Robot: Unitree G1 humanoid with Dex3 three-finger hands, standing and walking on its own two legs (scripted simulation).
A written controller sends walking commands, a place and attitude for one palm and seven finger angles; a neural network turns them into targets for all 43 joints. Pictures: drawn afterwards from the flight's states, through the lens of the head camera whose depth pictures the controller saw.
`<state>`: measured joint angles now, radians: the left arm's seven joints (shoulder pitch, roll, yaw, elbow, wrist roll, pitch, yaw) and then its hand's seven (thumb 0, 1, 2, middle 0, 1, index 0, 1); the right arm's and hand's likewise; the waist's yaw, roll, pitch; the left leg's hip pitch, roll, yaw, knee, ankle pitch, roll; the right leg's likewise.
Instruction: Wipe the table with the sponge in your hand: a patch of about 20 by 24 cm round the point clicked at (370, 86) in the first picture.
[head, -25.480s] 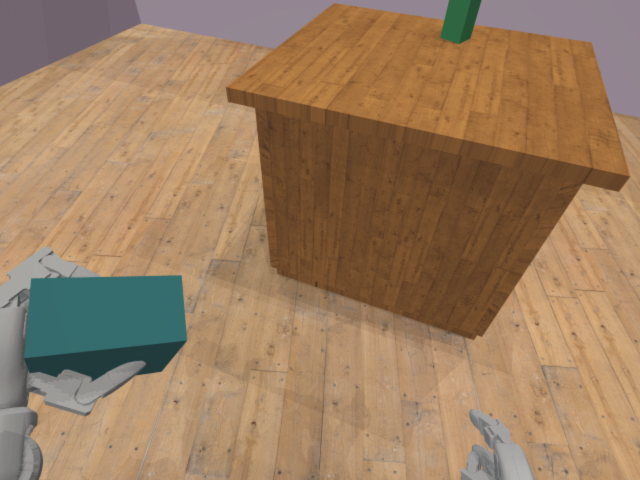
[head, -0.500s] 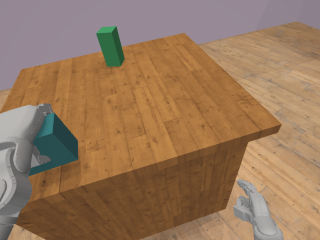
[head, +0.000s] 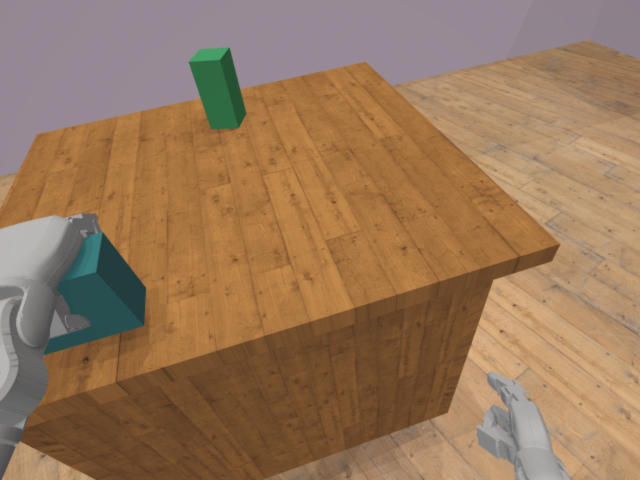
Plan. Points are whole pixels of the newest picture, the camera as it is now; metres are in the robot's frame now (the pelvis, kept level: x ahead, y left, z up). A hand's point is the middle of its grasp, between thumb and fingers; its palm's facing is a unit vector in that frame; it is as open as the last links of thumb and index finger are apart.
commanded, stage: move the sponge above the wiping area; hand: left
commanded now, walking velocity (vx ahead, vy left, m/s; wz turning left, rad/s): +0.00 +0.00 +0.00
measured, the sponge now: (78, 304) +0.24 +0.35 +0.12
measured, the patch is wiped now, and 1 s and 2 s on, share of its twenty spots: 0.00 0.00 0.00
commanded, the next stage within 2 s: lower the sponge onto the table in 0.98 s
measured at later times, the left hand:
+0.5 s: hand (61, 275) +0.24 +0.34 +0.17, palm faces +0.08 -0.01 -1.00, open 9.9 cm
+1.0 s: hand (51, 267) +0.25 +0.34 +0.19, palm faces +0.11 -0.01 -0.99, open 9.9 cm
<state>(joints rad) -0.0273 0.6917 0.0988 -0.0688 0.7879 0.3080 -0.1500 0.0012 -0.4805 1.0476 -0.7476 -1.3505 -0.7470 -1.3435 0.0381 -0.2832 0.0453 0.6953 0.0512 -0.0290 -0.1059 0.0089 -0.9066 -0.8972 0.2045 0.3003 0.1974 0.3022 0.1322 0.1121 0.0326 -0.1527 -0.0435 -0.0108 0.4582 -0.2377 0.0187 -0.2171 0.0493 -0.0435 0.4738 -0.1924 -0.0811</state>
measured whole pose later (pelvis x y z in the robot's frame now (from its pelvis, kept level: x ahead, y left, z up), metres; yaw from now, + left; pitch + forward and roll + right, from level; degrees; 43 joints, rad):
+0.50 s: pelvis +0.00 +0.01 +0.00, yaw +0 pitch -4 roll +1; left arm 0.00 0.68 0.09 -0.18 0.78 0.34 -0.16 0.00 -0.48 1.05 -0.75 -1.35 -0.75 -1.34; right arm 0.02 -0.27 0.06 0.68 0.05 -0.02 -0.09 0.01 -0.91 -0.90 0.20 0.30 0.20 0.30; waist 0.15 0.11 0.03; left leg -0.13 -0.06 0.00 0.44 -0.23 0.03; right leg -0.20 0.04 -0.03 0.46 -0.19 -0.07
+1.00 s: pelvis +0.01 +0.01 +0.00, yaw +0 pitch -4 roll +1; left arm 0.01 0.70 0.11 -0.23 0.78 0.39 -0.16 0.00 -0.48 1.05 -0.75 -1.35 -0.75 -1.34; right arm 0.01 -0.27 0.07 0.68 0.05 -0.01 -0.08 0.01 -0.91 -0.90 0.21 0.30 0.20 0.30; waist 0.15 0.11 0.03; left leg -0.12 -0.05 0.00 0.42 -0.23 0.03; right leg -0.19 0.04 -0.03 0.44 -0.19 -0.07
